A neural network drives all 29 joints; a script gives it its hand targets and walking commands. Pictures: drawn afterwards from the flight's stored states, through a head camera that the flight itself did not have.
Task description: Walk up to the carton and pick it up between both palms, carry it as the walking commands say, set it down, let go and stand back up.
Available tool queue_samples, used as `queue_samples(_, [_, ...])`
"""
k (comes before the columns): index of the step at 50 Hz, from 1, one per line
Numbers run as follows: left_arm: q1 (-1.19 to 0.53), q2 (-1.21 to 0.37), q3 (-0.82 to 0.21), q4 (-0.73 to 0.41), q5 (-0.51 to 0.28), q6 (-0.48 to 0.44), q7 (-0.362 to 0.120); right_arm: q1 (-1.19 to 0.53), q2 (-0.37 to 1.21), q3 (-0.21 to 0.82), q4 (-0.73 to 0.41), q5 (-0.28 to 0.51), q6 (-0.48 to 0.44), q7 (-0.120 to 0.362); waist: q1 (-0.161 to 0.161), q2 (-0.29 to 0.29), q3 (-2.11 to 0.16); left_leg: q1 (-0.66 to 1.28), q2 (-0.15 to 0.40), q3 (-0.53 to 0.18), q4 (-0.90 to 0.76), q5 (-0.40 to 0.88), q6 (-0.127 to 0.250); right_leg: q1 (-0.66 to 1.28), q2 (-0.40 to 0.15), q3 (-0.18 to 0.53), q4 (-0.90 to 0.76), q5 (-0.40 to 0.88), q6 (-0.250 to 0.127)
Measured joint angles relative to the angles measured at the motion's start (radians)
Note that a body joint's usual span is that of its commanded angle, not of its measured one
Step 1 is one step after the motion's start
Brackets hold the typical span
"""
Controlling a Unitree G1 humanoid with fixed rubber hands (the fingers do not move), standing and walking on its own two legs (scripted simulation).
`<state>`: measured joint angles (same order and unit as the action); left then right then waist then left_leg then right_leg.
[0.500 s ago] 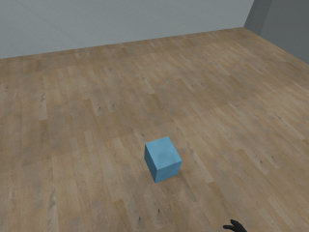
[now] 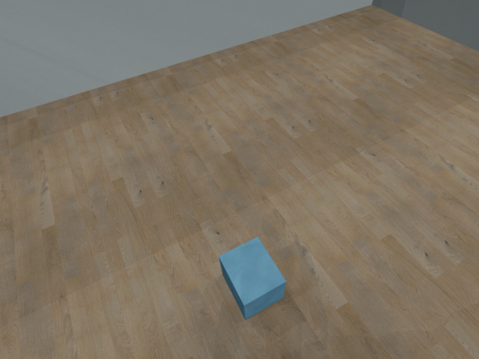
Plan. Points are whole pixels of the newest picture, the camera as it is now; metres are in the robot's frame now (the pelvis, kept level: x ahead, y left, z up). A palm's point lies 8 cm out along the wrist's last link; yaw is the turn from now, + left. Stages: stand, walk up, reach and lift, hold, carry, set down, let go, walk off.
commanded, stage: walk up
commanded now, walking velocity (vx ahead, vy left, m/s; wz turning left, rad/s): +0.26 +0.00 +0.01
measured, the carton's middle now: (251, 278) +0.50 -0.02 -0.66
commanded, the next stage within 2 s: none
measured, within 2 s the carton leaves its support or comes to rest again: neither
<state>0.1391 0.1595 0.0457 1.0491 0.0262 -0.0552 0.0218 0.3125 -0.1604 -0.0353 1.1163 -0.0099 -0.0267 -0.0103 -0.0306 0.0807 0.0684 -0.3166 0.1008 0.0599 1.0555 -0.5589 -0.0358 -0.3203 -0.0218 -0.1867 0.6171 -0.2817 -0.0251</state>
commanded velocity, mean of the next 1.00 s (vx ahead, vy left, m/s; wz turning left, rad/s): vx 0.01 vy -0.05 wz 0.00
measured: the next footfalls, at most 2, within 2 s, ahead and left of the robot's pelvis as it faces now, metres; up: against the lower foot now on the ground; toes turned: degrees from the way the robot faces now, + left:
left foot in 0.12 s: +0.11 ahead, +0.12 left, +0.00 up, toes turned +7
right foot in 0.50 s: +0.12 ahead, -0.19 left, +0.00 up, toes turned -5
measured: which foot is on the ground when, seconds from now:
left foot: up 0.00-0.10, down 0.12-0.50, up 0.52-0.68, down 0.70-1.00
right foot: down 0.00-0.14, up 0.16-0.48, down 0.50-1.00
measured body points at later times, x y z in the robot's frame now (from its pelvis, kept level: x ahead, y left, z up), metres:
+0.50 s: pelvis +0.07 -0.05 +0.01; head +0.10 -0.05 +0.45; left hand +0.16 +0.20 -0.14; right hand +0.10 -0.29 -0.15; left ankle +0.07 +0.11 -0.72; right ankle +0.08 -0.18 -0.73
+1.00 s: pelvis +0.09 -0.08 +0.02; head +0.10 -0.08 +0.47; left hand +0.10 +0.14 -0.14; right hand +0.09 -0.29 -0.14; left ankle +0.06 +0.04 -0.72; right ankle +0.08 -0.18 -0.72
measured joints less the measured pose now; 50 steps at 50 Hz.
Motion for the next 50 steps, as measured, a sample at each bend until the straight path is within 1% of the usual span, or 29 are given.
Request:
queue_samples(2, [0.029,-0.007,0.0,0.014,-0.003,0.007,0.001,-0.04,-0.004,0.002,-0.024,-0.002,0.002,0.001,0.013,-0.001,-0.005,-0.039,0.009,0.006,-0.072,0.025,-0.008,0.041,0.009,-0.005,-0.042,0.0,-0.005])
queue_samples(4, [0.052,-0.013,-0.007,0.027,-0.006,0.013,0.003,-0.084,-0.007,0.004,-0.045,0.002,0.009,-0.008,0.029,-0.007,-0.002,-0.042,0.006,0.008,-0.218,0.088,-0.012,0.081,0.012,-0.006,-0.073,0.0,0.0])
queue_samples(5, [0.062,-0.017,-0.011,0.032,-0.009,0.016,0.003,-0.103,-0.012,0.002,-0.053,0.006,0.013,-0.018,0.036,-0.009,0.0,-0.036,0.003,0.009,-0.301,0.152,-0.011,0.096,0.014,-0.006,-0.079,-0.005,0.004])
queue_samples(6, [0.07,-0.021,-0.014,0.038,-0.014,0.02,0.004,-0.119,-0.016,0.001,-0.061,0.009,0.015,-0.02,0.04,-0.011,0.005,-0.023,0.0,0.009,-0.386,0.248,-0.008,0.108,0.014,-0.008,-0.074,-0.015,0.008])
queue_samples(7, [0.077,-0.02,-0.015,0.046,-0.019,0.027,0.004,-0.135,-0.013,0.0,-0.062,0.011,0.016,-0.022,0.046,-0.028,0.011,-0.003,-0.008,0.019,-0.41,0.302,0.013,0.118,0.006,-0.001,-0.062,-0.029,0.013])
queue_samples(8, [0.083,-0.017,-0.013,0.054,-0.023,0.038,0.005,-0.145,-0.005,0.001,-0.064,0.009,0.016,-0.023,0.051,-0.052,0.01,0.015,-0.021,0.032,-0.422,0.299,0.032,0.122,-0.007,0.011,-0.05,-0.044,0.021])
queue_samples(9, [0.09,-0.015,-0.007,0.058,-0.024,0.054,0.005,-0.15,0.001,0.004,-0.071,0.003,0.016,-0.026,0.053,-0.069,-0.002,0.022,-0.029,0.039,-0.434,0.284,0.045,0.109,-0.007,0.031,-0.017,-0.078,0.033])
queue_samples(10, [0.093,-0.012,0.0,0.061,-0.02,0.071,0.006,-0.154,0.006,0.007,-0.079,-0.003,0.017,-0.032,0.051,-0.078,-0.011,0.026,-0.029,0.042,-0.446,0.273,0.051,0.079,0.005,0.062,0.059,-0.144,0.045])
queue_samples(12, [0.084,0.0,0.008,0.067,-0.007,0.097,0.007,-0.156,0.012,0.009,-0.097,-0.006,0.017,-0.045,0.046,-0.09,-0.019,0.033,-0.025,0.042,-0.472,0.27,0.049,0.014,0.027,0.111,0.23,-0.225,0.057])
queue_samples(14, [0.071,0.016,0.011,0.065,-0.001,0.106,0.004,-0.159,0.016,0.008,-0.1,0.0,0.016,-0.057,0.04,-0.103,-0.019,0.044,-0.02,0.045,-0.497,0.279,0.04,-0.036,0.03,0.136,0.347,-0.236,0.066])
queue_samples(16, [0.059,0.029,0.013,0.049,0.001,0.113,-0.003,-0.162,0.015,0.006,-0.096,0.002,0.019,-0.063,0.035,-0.112,-0.019,0.051,-0.012,0.051,-0.516,0.287,0.031,-0.067,0.019,0.148,0.381,-0.215,0.081])
queue_samples(18, [0.04,0.04,0.014,0.031,0.003,0.123,-0.011,-0.16,0.011,0.001,-0.089,0.002,0.023,-0.066,0.029,-0.115,-0.014,0.055,-0.006,0.054,-0.526,0.29,0.021,-0.078,0.0,0.157,0.353,-0.194,0.088])
queue_samples(22, [-0.005,0.049,0.009,0.0,-0.005,0.116,-0.022,-0.147,-0.009,-0.009,-0.079,-0.005,0.032,-0.054,0.015,-0.094,0.001,0.046,0.014,0.05,-0.516,0.287,-0.006,-0.049,-0.028,0.16,0.162,-0.162,0.077])
queue_samples(23, [-0.012,0.048,0.011,-0.004,-0.008,0.109,-0.022,-0.141,-0.015,-0.011,-0.076,-0.005,0.035,-0.05,0.012,-0.085,0.001,0.038,0.021,0.046,-0.503,0.282,-0.015,-0.03,-0.03,0.156,0.095,-0.124,0.07])
queue_samples(25, [-0.017,0.05,0.013,-0.008,-0.008,0.086,-0.019,-0.124,-0.026,-0.01,-0.07,-0.003,0.043,-0.039,0.011,-0.073,-0.007,0.014,0.029,0.037,-0.453,0.255,-0.033,0.017,-0.035,0.147,-0.055,0.011,0.048])
queue_samples(26, [-0.02,0.038,0.009,-0.004,-0.007,0.071,-0.014,-0.123,-0.039,-0.01,-0.062,0.0,0.049,-0.035,0.011,-0.045,-0.004,0.001,0.035,0.01,-0.419,0.214,-0.026,0.017,-0.02,0.136,-0.049,0.019,0.042])
queue_samples(27, [-0.02,0.025,0.0,-0.002,-0.008,0.06,-0.011,-0.122,-0.049,-0.011,-0.053,0.002,0.061,-0.033,0.01,-0.021,-0.003,-0.011,0.029,-0.022,-0.385,0.155,-0.017,0.019,-0.008,0.126,-0.042,0.01,0.038])
queue_samples(29, [-0.014,0.002,-0.015,0.0,-0.008,0.047,-0.006,-0.116,-0.061,-0.011,-0.042,0.01,0.078,-0.03,0.012,0.004,-0.002,-0.013,-0.003,-0.062,-0.341,0.083,0.0,0.036,0.003,0.116,-0.049,-0.002,0.031])
queue_samples(31, [-0.007,-0.018,-0.024,0.001,-0.01,0.049,0.001,-0.108,-0.065,-0.009,-0.03,0.015,0.084,-0.024,0.013,0.02,-0.006,-0.003,-0.027,-0.072,-0.327,0.083,0.015,0.059,0.011,0.104,-0.073,0.001,0.025])
queue_samples(33, [-0.002,-0.033,-0.032,0.004,-0.01,0.052,0.007,-0.1,-0.061,-0.005,-0.015,0.016,0.085,-0.021,0.015,0.027,-0.013,0.019,-0.042,-0.062,-0.346,0.101,0.026,0.074,0.021,0.094,-0.09,0.005,0.02])
queue_samples(35, [0.001,-0.044,-0.036,0.009,-0.011,0.056,0.009,-0.09,-0.049,0.002,-0.006,0.017,0.08,-0.019,0.012,0.028,-0.02,0.057,-0.05,-0.051,-0.418,0.157,0.03,0.085,0.033,0.078,-0.101,0.006,0.015])
queue_samples(36, [0.001,-0.043,-0.036,0.015,-0.012,0.057,0.008,-0.09,-0.035,0.005,0.0,0.017,0.075,-0.02,0.012,0.009,-0.017,0.078,-0.059,-0.048,-0.459,0.216,0.034,0.09,0.029,0.08,-0.099,0.004,0.014])
queue_samples(37, [0.004,-0.038,-0.035,0.022,-0.015,0.058,0.008,-0.092,-0.017,0.009,0.006,0.016,0.069,-0.019,0.015,-0.019,-0.013,0.102,-0.068,-0.037,-0.489,0.236,0.038,0.099,0.02,0.09,-0.103,0.004,0.014])
queue_samples(38, [0.008,-0.035,-0.036,0.029,-0.018,0.06,0.009,-0.09,-0.001,0.013,0.008,0.015,0.062,-0.018,0.016,-0.04,-0.013,0.122,-0.074,-0.03,-0.518,0.245,0.039,0.111,0.015,0.097,-0.118,0.012,0.023])
queue_samples(40, [0.015,-0.029,-0.029,0.04,-0.02,0.058,0.022,-0.083,0.024,0.019,0.01,0.013,0.05,-0.02,0.018,-0.065,-0.014,0.156,-0.081,-0.025,-0.571,0.261,0.038,0.135,0.011,0.101,-0.151,0.026,0.016])
queue_samples(41, [0.018,-0.024,-0.028,0.045,-0.018,0.058,0.022,-0.081,0.034,0.022,0.013,0.012,0.048,-0.021,0.02,-0.072,-0.015,0.169,-0.082,-0.025,-0.593,0.27,0.037,0.145,0.011,0.101,-0.167,0.032,0.012])
queue_samples(43, [0.028,-0.016,-0.029,0.057,-0.014,0.054,0.017,-0.08,0.043,0.019,0.023,0.011,0.048,-0.03,0.023,-0.081,-0.014,0.191,-0.085,-0.023,-0.628,0.285,0.035,0.161,0.01,0.103,-0.189,0.041,0.009])
queue_samples(45, [0.039,-0.013,-0.031,0.075,-0.013,0.051,0.014,-0.079,0.043,0.02,0.032,0.01,0.042,-0.028,0.024,-0.085,-0.013,0.208,-0.086,-0.023,-0.654,0.296,0.034,0.174,0.009,0.103,-0.206,0.047,0.008])
queue_samples(50, [0.077,-0.017,-0.032,0.112,-0.012,0.049,0.01,-0.074,0.039,0.025,0.051,0.01,0.029,-0.026,0.032,-0.079,-0.022,0.232,-0.086,-0.025,-0.687,0.306,0.032,0.199,0.011,0.1,-0.239,0.055,0.008])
